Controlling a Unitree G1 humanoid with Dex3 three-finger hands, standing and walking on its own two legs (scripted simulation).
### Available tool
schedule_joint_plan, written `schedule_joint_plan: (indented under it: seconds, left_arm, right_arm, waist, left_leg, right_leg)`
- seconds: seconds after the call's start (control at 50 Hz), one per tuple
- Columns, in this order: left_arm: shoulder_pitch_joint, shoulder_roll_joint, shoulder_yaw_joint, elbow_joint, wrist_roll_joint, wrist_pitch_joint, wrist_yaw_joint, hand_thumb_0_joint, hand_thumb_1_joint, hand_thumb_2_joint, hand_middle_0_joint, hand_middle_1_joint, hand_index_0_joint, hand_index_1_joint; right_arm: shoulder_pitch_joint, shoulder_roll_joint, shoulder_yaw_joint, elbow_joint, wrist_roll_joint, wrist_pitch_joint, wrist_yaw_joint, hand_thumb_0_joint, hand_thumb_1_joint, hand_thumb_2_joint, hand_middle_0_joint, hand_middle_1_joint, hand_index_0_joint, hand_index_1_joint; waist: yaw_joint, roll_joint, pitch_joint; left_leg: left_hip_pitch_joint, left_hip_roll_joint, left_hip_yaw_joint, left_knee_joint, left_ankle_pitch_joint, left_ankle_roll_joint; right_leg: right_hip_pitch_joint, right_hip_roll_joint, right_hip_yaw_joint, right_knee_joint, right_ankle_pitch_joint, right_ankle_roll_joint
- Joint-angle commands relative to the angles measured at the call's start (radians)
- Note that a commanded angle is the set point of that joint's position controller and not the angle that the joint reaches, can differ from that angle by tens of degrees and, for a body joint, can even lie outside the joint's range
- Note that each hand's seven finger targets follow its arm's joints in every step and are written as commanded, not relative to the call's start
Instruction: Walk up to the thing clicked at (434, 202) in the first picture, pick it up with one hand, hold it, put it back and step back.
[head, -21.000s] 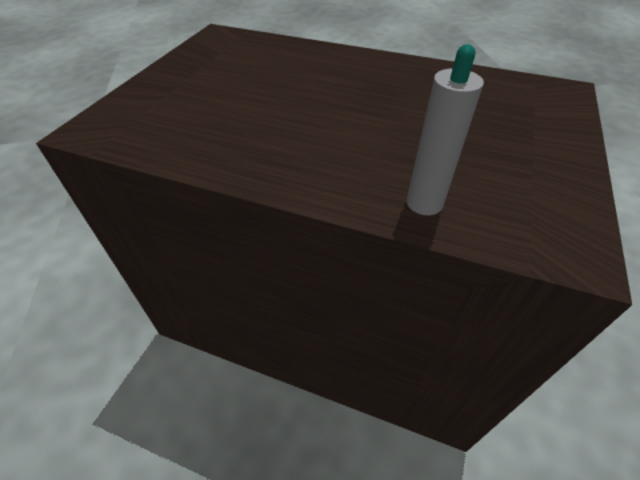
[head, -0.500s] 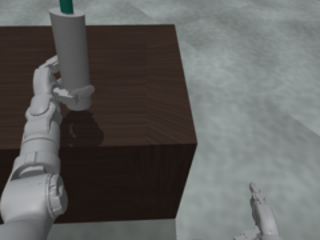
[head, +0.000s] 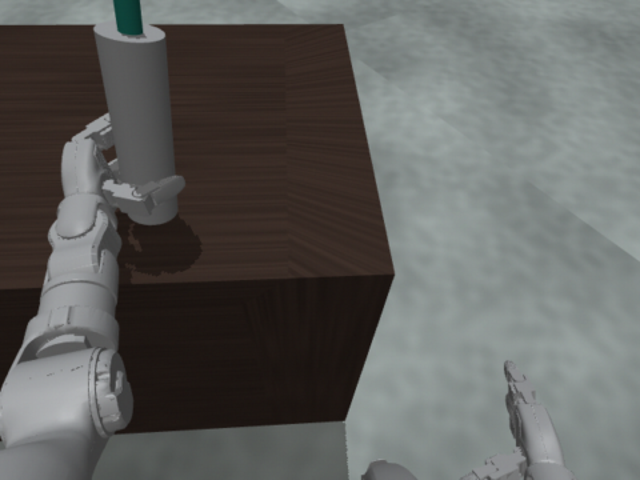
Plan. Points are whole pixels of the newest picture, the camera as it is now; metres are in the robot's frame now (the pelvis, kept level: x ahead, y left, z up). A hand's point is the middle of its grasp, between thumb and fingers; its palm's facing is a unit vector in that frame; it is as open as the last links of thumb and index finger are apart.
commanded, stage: loosen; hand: left
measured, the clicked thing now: (141, 117) +0.48 +0.16 +0.20
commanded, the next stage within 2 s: open in 0.08 s
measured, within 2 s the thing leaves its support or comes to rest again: rests again in 0.52 s
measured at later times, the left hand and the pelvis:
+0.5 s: hand (137, 156) +0.48 +0.19 +0.15, palm faces +0.13 -0.99 +0.02, open 12.1 cm; pelvis +0.00 +0.00 +0.00, yaw +0 degrees
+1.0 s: hand (40, 72) +0.48 +0.24 +0.26, palm faces +0.20 -0.98 +0.00, open 17.0 cm; pelvis +0.01 +0.00 +0.00, yaw +0 degrees
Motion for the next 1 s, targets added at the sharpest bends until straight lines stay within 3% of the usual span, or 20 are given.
schedule_joint_plan:
  seconds: [0.0,0.02,0.1,0.16,0.18,0.22,0.26,0.32,0.34,0.36,0.42,0.44,0.48,0.56,0.58,0.64,0.74,0.88,0.92,0.98]
  left_arm:
    - [-0.625,0.261,0.041,-0.350,-0.037,-0.112,-0.001,0.000,0.035,1.065,-1.302,-1.297,-1.347,-1.267]
    - [-0.636,0.286,0.056,-0.356,-0.038,-0.115,0.005,0.000,0.008,0.985,-1.262,-1.254,-1.308,-1.223]
    - [-0.609,0.257,0.039,-0.351,-0.032,-0.119,0.020,0.000,-0.168,0.736,-1.139,-1.065,-1.179,-1.034]
    - [-0.586,0.245,0.039,-0.323,-0.027,-0.109,0.020,0.000,-0.269,0.636,-1.057,-0.962,-1.093,-0.934]
    - [-0.582,0.252,0.042,-0.326,-0.025,-0.107,0.021,0.000,-0.320,0.661,-0.977,-0.898,-1.013,-0.894]
    - [-0.551,0.226,0.028,-0.279,-0.025,-0.096,0.017,0.000,-0.383,0.560,-0.851,-0.781,-0.865,-0.778]
    - [-0.522,0.219,0.028,-0.235,-0.011,-0.087,0.016,0.000,-0.377,0.487,-0.775,-0.690,-0.788,-0.685]
    - [-0.462,0.195,0.026,-0.146,-0.004,-0.068,0.009,0.000,-0.368,0.440,-0.694,-0.602,-0.705,-0.599]
    - [-0.478,0.166,-0.001,-0.165,-0.007,-0.068,0.001,0.000,-0.367,0.423,-0.657,-0.573,-0.671,-0.567]
    - [-0.471,0.217,0.040,-0.161,-0.011,-0.068,0.001,0.000,-0.382,0.404,-0.647,-0.554,-0.657,-0.550]
    - [-0.514,0.194,0.014,-0.192,-0.018,-0.075,-0.015,0.000,-0.412,0.332,-0.567,-0.469,-0.579,-0.463]
    - [-0.519,0.206,0.022,-0.198,-0.019,-0.077,-0.015,0.000,-0.414,0.310,-0.543,-0.439,-0.551,-0.436]
    - [-0.513,0.215,0.028,-0.209,-0.022,-0.081,-0.015,0.000,-0.448,0.254,-0.471,-0.361,-0.474,-0.361]
    - [-0.537,0.235,0.039,-0.243,-0.024,-0.089,-0.011,0.000,-0.523,0.159,-0.360,-0.241,-0.354,-0.249]
    - [-0.521,0.226,0.033,-0.228,-0.020,-0.086,-0.007,0.000,-0.518,0.206,-0.280,-0.257,-0.281,-0.262]
    - [-0.552,0.281,0.047,-0.293,-0.008,-0.088,0.001,0.000,-0.546,0.208,-0.229,-0.230,-0.228,-0.239]
    - [-0.635,0.396,0.102,-0.386,-0.011,-0.078,0.000,0.000,-0.498,0.152,-0.150,-0.146,-0.145,-0.156]
    - [-0.627,0.464,0.117,-0.275,0.001,0.044,-0.050,0.000,-0.538,0.083,-0.082,-0.066,-0.077,-0.076]
    - [-0.602,0.419,0.086,-0.179,0.000,0.095,-0.083,0.000,-0.537,0.067,-0.071,-0.048,-0.068,-0.055]
    - [-0.569,0.405,0.038,-0.094,0.004,0.167,-0.145,0.000,-0.550,0.051,-0.082,-0.058,-0.091,-0.053]
  right_arm:
    - [-0.108,-0.141,-0.066,-0.230,0.008,-0.050,-0.014,0.000,0.538,-0.041,0.050,0.050,0.049,0.050]
    - [-0.063,-0.174,-0.096,-0.215,0.004,-0.047,-0.022,0.000,0.535,-0.042,0.050,0.050,0.050,0.050]
    - [-0.033,-0.142,-0.072,-0.227,0.007,-0.041,-0.020,0.000,0.526,-0.042,0.050,0.050,0.050,0.050]
    - [-0.033,-0.129,-0.063,-0.211,0.006,-0.033,-0.021,0.000,0.526,-0.043,0.050,0.050,0.050,0.050]
    - [-0.024,-0.120,-0.059,-0.186,0.006,-0.030,-0.020,0.000,0.517,-0.051,0.050,0.050,0.050,0.050]
    - [-0.017,-0.125,-0.061,-0.172,0.009,-0.029,-0.017,0.000,0.519,-0.050,0.050,0.050,0.050,0.050]
    - [-0.016,-0.140,-0.075,-0.174,0.004,-0.026,-0.012,0.000,0.523,-0.049,0.050,0.050,0.050,0.050]
    - [-0.027,-0.142,-0.079,-0.208,0.005,-0.017,-0.005,0.000,0.536,-0.048,0.050,0.050,0.050,0.050]
    - [-0.039,-0.124,-0.062,-0.214,0.008,-0.016,0.001,0.000,0.540,-0.047,0.050,0.050,0.050,0.050]
    - [-0.047,-0.153,-0.085,-0.234,0.008,-0.018,-0.002,0.000,0.538,-0.048,0.050,0.051,0.050,0.051]
    - [-0.020,-0.145,-0.079,-0.235,0.009,-0.012,0.000,0.000,0.536,-0.048,0.051,0.051,0.051,0.051]
    - [-0.011,-0.162,-0.095,-0.257,0.010,-0.014,-0.003,0.000,0.535,-0.049,0.051,0.051,0.051,0.051]
    - [-0.027,-0.136,-0.071,-0.266,0.015,-0.015,0.000,0.000,0.532,-0.050,0.051,0.051,0.051,0.051]
    - [0.012,-0.145,-0.077,-0.242,0.012,-0.012,-0.006,0.000,0.526,-0.053,0.051,0.051,0.051,0.051]
    - [0.016,-0.137,-0.074,-0.214,0.014,-0.008,-0.005,0.000,0.542,-0.048,0.050,0.050,0.050,0.050]
    - [-0.017,-0.154,-0.078,-0.270,0.013,-0.012,-0.009,0.000,0.543,-0.050,0.050,0.050,0.050,0.050]
    - [-0.027,-0.148,-0.068,-0.277,0.022,-0.004,-0.014,0.000,0.527,-0.055,0.051,0.050,0.050,0.050]
    - [-0.047,-0.139,-0.057,-0.163,0.034,-0.016,-0.027,0.000,0.522,-0.056,0.051,0.050,0.051,0.050]
    - [-0.022,-0.106,-0.023,-0.118,0.041,-0.019,-0.022,0.000,0.529,-0.054,0.051,0.050,0.051,0.050]
    - [-0.059,-0.131,-0.035,-0.115,0.048,-0.028,-0.022,0.000,0.539,-0.049,0.051,0.051,0.051,0.051]
  waist:
    - [0.001,0.070,-0.464]
    - [-0.010,0.071,-0.491]
    - [-0.007,0.072,-0.489]
    - [-0.005,0.058,-0.474]
    - [0.004,0.083,-0.460]
    - [-0.003,0.095,-0.412]
    - [-0.007,0.099,-0.400]
    - [-0.010,0.029,-0.340]
    - [-0.006,0.011,-0.339]
    - [-0.003,-0.010,-0.352]
    - [-0.007,0.022,-0.368]
    - [-0.012,-0.003,-0.385]
    - [-0.002,-0.003,-0.388]
    - [-0.003,0.040,-0.423]
    - [0.000,0.030,-0.381]
    - [-0.004,0.035,-0.434]
    - [0.022,0.099,-0.516]
    - [0.023,0.099,-0.421]
    - [0.021,0.069,-0.356]
    - [0.027,0.032,-0.284]
  left_leg:
    - [0.192,-0.034,0.050,-0.090,0.207,0.040]
    - [0.204,-0.030,0.046,-0.086,0.223,0.038]
    - [0.227,-0.028,0.039,-0.074,0.293,0.030]
    - [0.204,-0.030,0.043,-0.077,0.280,0.034]
    - [0.200,-0.030,0.043,-0.080,0.277,0.031]
    - [0.212,-0.025,0.041,-0.084,0.273,0.026]
    - [0.208,-0.018,0.037,-0.084,0.297,0.022]
    - [0.146,-0.021,0.039,-0.095,0.241,0.031]
    - [0.127,-0.028,0.045,-0.094,0.203,0.041]
    - [0.128,-0.028,0.050,-0.096,0.183,0.046]
    - [0.147,-0.027,0.045,-0.099,0.195,0.040]
    - [0.143,-0.027,0.046,-0.097,0.197,0.043]
    - [0.133,-0.034,0.053,-0.092,0.183,0.047]
    - [0.173,-0.031,0.049,-0.084,0.230,0.038]
    - [0.157,-0.034,0.052,-0.086,0.200,0.041]
    - [0.167,-0.037,0.055,-0.087,0.166,0.045]
    - [0.223,-0.035,0.051,-0.081,0.311,0.031]
    - [0.212,-0.037,0.058,-0.114,0.287,0.036]
    - [0.197,-0.035,0.055,-0.131,0.277,0.036]
    - [0.182,-0.033,0.049,-0.164,0.245,0.038]
  right_leg:
    - [0.192,0.027,-0.060,-0.075,0.196,-0.046]
    - [0.193,0.028,-0.061,-0.068,0.209,-0.047]
    - [0.198,0.030,-0.067,-0.053,0.259,-0.049]
    - [0.197,0.028,-0.064,-0.057,0.256,-0.047]
    - [0.180,0.028,-0.064,-0.057,0.246,-0.050]
    - [0.138,0.032,-0.069,-0.058,0.228,-0.055]
    - [0.114,0.035,-0.072,-0.055,0.233,-0.059]
    - [0.121,0.036,-0.069,-0.067,0.198,-0.056]
    - [0.136,0.035,-0.066,-0.075,0.177,-0.051]
    - [0.146,0.034,-0.062,-0.077,0.163,-0.048]
    - [0.133,0.037,-0.067,-0.070,0.166,-0.051]
    - [0.149,0.035,-0.065,-0.070,0.172,-0.048]
    - [0.165,0.031,-0.060,-0.071,0.167,-0.045]
    - [0.155,0.032,-0.063,-0.056,0.203,-0.049]
    - [0.131,0.032,-0.061,-0.061,0.182,-0.048]
    - [0.159,0.028,-0.054,-0.072,0.161,-0.044]
    - [0.248,0.027,-0.056,-0.057,0.277,-0.050]
    - [0.247,0.027,-0.055,-0.102,0.256,-0.050]
    - [0.221,0.031,-0.062,-0.115,0.237,-0.053]
    - [0.195,0.035,-0.068,-0.139,0.190,-0.055]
